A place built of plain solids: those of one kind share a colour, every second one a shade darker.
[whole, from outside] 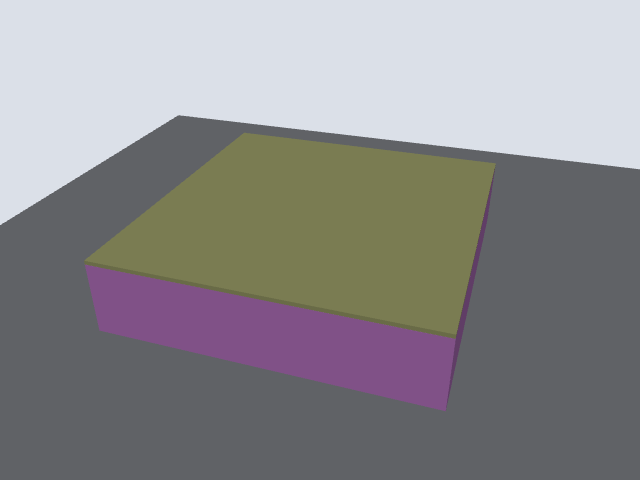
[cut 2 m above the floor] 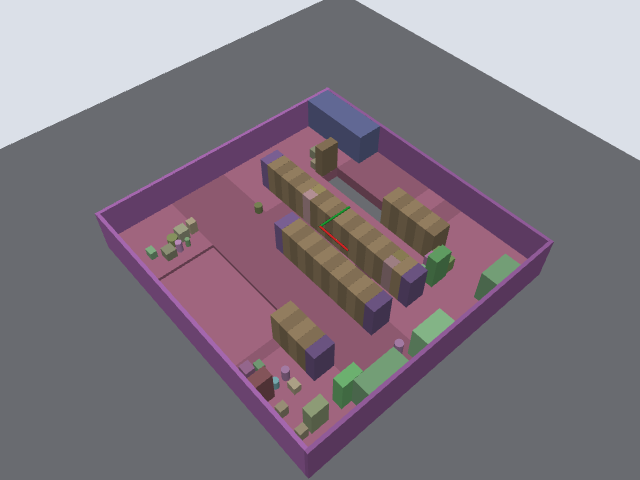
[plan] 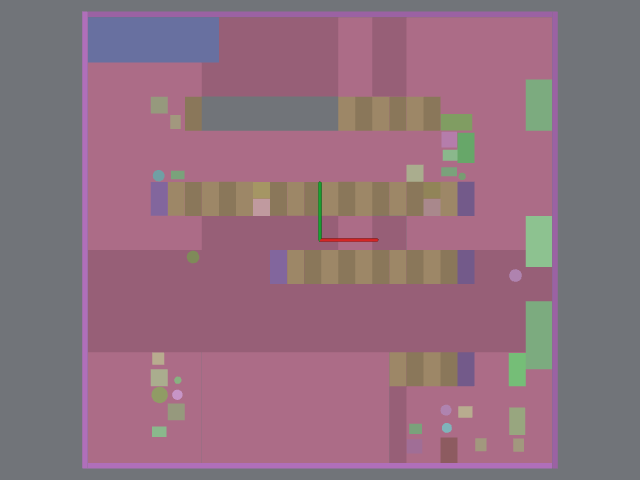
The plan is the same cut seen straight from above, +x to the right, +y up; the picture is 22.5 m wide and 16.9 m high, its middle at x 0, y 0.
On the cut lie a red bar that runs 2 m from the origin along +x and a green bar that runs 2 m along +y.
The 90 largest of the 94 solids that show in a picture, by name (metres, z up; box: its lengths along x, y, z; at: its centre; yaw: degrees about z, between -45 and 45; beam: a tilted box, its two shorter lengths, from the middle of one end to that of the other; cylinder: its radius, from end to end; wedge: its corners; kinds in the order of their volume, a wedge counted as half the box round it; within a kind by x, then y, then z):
{
 "floor_1": {"box": [4.01, 15.7, 0.76], "at": [-6.17, 0.0, 0.33]},
 "floor_2": {"box": [10.01, 7.8, 0.76], "at": [-3.17, -0.05, 0.33]},
 "floor_3": {"box": [6.6, 3.9, 0.56], "at": [-0.86, -5.9, 0.23]},
 "floor_4": {"box": [16.34, 3.6, 0.76], "at": [0.0, -2.15, 0.33]},
 "floor_5": {"box": [16.34, 3.0, 0.76], "at": [0.0, 2.35, 0.33]},
 "floor_6": {"box": [16.34, 2.8, 0.76], "at": [0.0, 6.45, 0.33]},
 "floor_7": {"box": [1.2, 11.8, 0.76], "at": [1.24, 1.95, 0.33]},
 "floor_8": {"box": [1.2, 1.2, 0.59], "at": [2.44, 0.25, 0.24]},
 "floor_9": {"box": [5.73, 7.5, 0.76], "at": [5.31, -4.1, 0.33]},
 "floor_10": {"box": [5.13, 15.7, 0.76], "at": [5.61, 0.0, 0.33]},
 "rack_1": {"box": [0.6, 1.2, 2.1], "at": [-5.06, 1.45, 1.76]},
 "rack_2": {"box": [0.6, 1.2, 2.1], "at": [-4.46, 1.45, 1.76]},
 "rack_3": {"box": [0.6, 1.2, 2.1], "at": [-4.46, 4.45, 1.76]},
 "rack_4": {"box": [0.6, 1.2, 2.1], "at": [-3.86, 1.45, 1.76]},
 "rack_5": {"box": [0.6, 1.2, 2.1], "at": [-3.26, 1.45, 1.76]},
 "rack_6": {"box": [0.6, 1.2, 2.1], "at": [-2.66, 1.45, 1.76]},
 "rack_7": {"box": [0.6, 1.2, 2.1], "at": [-1.46, 1.45, 1.76]},
 "rack_8": {"box": [0.6, 1.2, 2.1], "at": [-0.86, -0.95, 1.76]},
 "rack_9": {"box": [0.6, 1.2, 2.1], "at": [-0.86, 1.45, 1.76]},
 "rack_10": {"box": [0.6, 1.2, 2.1], "at": [-0.26, -0.95, 1.76]},
 "rack_11": {"box": [0.6, 1.2, 2.1], "at": [-0.26, 1.45, 1.76]},
 "rack_12": {"box": [0.6, 1.2, 2.1], "at": [0.34, -0.95, 1.76]},
 "rack_13": {"box": [0.6, 1.2, 2.1], "at": [0.34, 1.45, 1.76]},
 "rack_14": {"box": [0.6, 1.2, 2.1], "at": [0.94, -0.95, 1.76]},
 "rack_15": {"box": [0.6, 1.2, 2.1], "at": [0.94, 1.45, 1.76]},
 "rack_16": {"box": [0.6, 1.2, 2.1], "at": [0.94, 4.45, 1.76]},
 "rack_17": {"box": [0.6, 1.2, 2.1], "at": [1.54, -0.95, 1.76]},
 "rack_18": {"box": [0.6, 1.2, 2.1], "at": [1.54, 1.45, 1.76]},
 "rack_19": {"box": [0.6, 1.2, 2.1], "at": [1.54, 4.45, 1.76]},
 "rack_20": {"box": [0.6, 1.2, 2.1], "at": [2.14, -0.95, 1.76]},
 "rack_21": {"box": [0.6, 1.2, 2.1], "at": [2.14, 1.45, 1.76]},
 "rack_22": {"box": [0.6, 1.2, 2.1], "at": [2.14, 4.45, 1.76]},
 "rack_23": {"box": [0.6, 1.2, 2.1], "at": [2.74, -4.55, 1.76]},
 "rack_24": {"box": [0.6, 1.2, 2.1], "at": [2.74, -0.95, 1.76]},
 "rack_25": {"box": [0.6, 1.2, 2.1], "at": [2.74, 1.45, 1.76]},
 "rack_26": {"box": [0.6, 1.2, 2.1], "at": [2.74, 4.45, 1.76]},
 "rack_27": {"box": [0.6, 1.2, 2.1], "at": [3.34, -4.55, 1.76]},
 "rack_28": {"box": [0.6, 1.2, 2.1], "at": [3.34, -0.95, 1.76]},
 "rack_29": {"box": [0.6, 1.2, 2.1], "at": [3.34, 1.45, 1.76]},
 "rack_30": {"box": [0.6, 1.2, 2.1], "at": [3.34, 4.45, 1.76]},
 "rack_31": {"box": [0.6, 1.2, 2.1], "at": [3.94, -4.55, 1.76]},
 "rack_32": {"box": [0.6, 1.2, 2.1], "at": [3.94, -0.95, 1.76]},
 "rack_33": {"box": [0.6, 1.2, 2.1], "at": [3.94, 4.45, 1.76]},
 "rack_34": {"box": [0.6, 1.2, 2.1], "at": [4.54, -4.55, 1.76]},
 "rack_35": {"box": [0.6, 1.2, 2.1], "at": [4.54, -0.95, 1.76]},
 "rack_36": {"box": [0.6, 1.2, 2.1], "at": [4.54, 1.45, 1.76]},
 "roof_1": {"box": [16.74, 16.1, 0.2], "at": [0.0, 0.0, 3.74]},
 "wall_1": {"box": [0.2, 16.1, 3.69], "at": [-8.27, 0.0, 1.79]},
 "wall_2": {"box": [16.34, 0.2, 3.69], "at": [0.0, -7.95, 1.79]},
 "wall_3": {"box": [16.34, 0.2, 3.69], "at": [0.0, 7.95, 1.79]},
 "wall_4": {"box": [0.2, 16.1, 3.69], "at": [8.27, 0.0, 1.79]},
 "annex_1": {"box": [4.61, 1.6, 2.93], "at": [-5.87, 7.05, 2.17]},
 "cooler_1": {"box": [0.93, 2.4, 1.98], "at": [7.71, -3.35, 1.7]},
 "cooler_2": {"box": [0.93, 1.8, 1.98], "at": [7.71, -0.05, 1.7]},
 "cooler_3": {"box": [0.93, 1.8, 1.98], "at": [7.71, 4.75, 1.7]},
 "endcab_1": {"box": [0.6, 1.2, 2.1], "at": [-5.66, 1.45, 1.76]},
 "endcab_2": {"box": [0.6, 1.2, 2.1], "at": [-1.46, -0.95, 1.76]},
 "endcab_3": {"box": [0.6, 1.2, 2.1], "at": [5.14, -4.55, 1.76]},
 "endcab_4": {"box": [0.6, 1.2, 2.1], "at": [5.14, -0.95, 1.76]},
 "endcab_5": {"box": [0.6, 1.2, 2.1], "at": [5.14, 1.45, 1.76]},
 "sparerack_1": {"box": [0.6, 1.08, 2.0], "at": [5.14, 3.24, 1.71]},
 "sparerack_2": {"box": [0.6, 1.17, 2.0], "at": [6.94, -4.56, 1.71]},
 "column_1": {"box": [0.6, 0.6, 2.93], "at": [-2.06, 1.75, 2.17]},
 "column_2": {"box": [0.6, 0.6, 2.93], "at": [3.94, 1.75, 2.17]},
 "blank_1": {"box": [0.6, 0.6, 2.1], "at": [-2.06, 1.15, 1.76]},
 "blank_2": {"box": [0.6, 0.6, 2.1], "at": [3.94, 1.15, 1.76]},
 "power_1": {"box": [0.6, 0.9, 1.98], "at": [4.54, -7.4, 1.7]},
 "lift_1": {"box": [0.56, 0.98, 1.65], "at": [6.94, -6.38, 1.53]},
 "panelstack_1": {"box": [0.6, 0.6, 0.72], "at": [-5.66, -4.85, 1.07]},
 "panelstack_2": {"box": [0.6, 0.6, 0.64], "at": [-5.66, 4.75, 1.03]},
 "panelstack_3": {"box": [0.6, 0.6, 0.56], "at": [-5.06, -6.05, 0.99]},
 "panelstack_4": {"box": [0.6, 0.6, 0.52], "at": [3.34, 2.35, 0.97]},
 "carton_1": {"box": [0.43, 0.43, 0.8], "at": [-5.7, -4.18, 1.11]},
 "carton_2": {"box": [0.37, 0.5, 0.49], "at": [-5.09, 4.16, 0.95]},
 "carton_3": {"box": [0.51, 0.41, 0.51], "at": [5.12, -6.06, 0.97]},
 "carton_4": {"box": [0.4, 0.46, 0.71], "at": [5.66, -7.21, 1.06]},
 "carton_5": {"box": [0.38, 0.47, 0.71], "at": [6.99, -7.22, 1.07]},
 "cart_1": {"box": [0.55, 0.51, 0.98], "at": [3.33, -7.27, 1.2]},
 "cart_2": {"box": [0.55, 0.56, 1.0], "at": [4.55, 3.54, 1.21]},
 "bench_1": {"box": [1.11, 0.58, 0.85], "at": [4.8, 4.15, 1.14]},
 "case_1": {"box": [0.52, 0.37, 0.48], "at": [-5.66, -6.75, 0.95]},
 "case_2": {"box": [0.48, 0.3, 0.49], "at": [-5.01, 2.29, 0.96]},
 "case_3": {"box": [0.44, 0.36, 0.55], "at": [3.37, -6.65, 0.98]},
 "case_4": {"box": [0.55, 0.32, 0.52], "at": [4.55, 2.41, 0.97]},
 "case_5": {"box": [0.52, 0.39, 0.49], "at": [4.58, 2.98, 0.95]},
 "bin_1": {"cylinder": 0.19, "from": [4.44, -5.99, 0.71], "to": [4.44, -5.99, 1.46]},
 "bin_2": {"cylinder": 0.22, "from": [6.88, -1.25, 0.71], "to": [6.88, -1.25, 1.52]},
 "reel_1": {"cylinder": 0.29, "from": [-5.65, -5.46, 0.71], "to": [-5.65, -5.46, 1.2]},
 "reel_2": {"cylinder": 0.22, "from": [-4.47, -0.6, 0.71], "to": [-4.47, -0.6, 1.21]},
 "vacuum_1": {"cylinder": 0.21, "from": [-5.68, 2.26, 0.71], "to": [-5.68, 2.26, 1.21]}
}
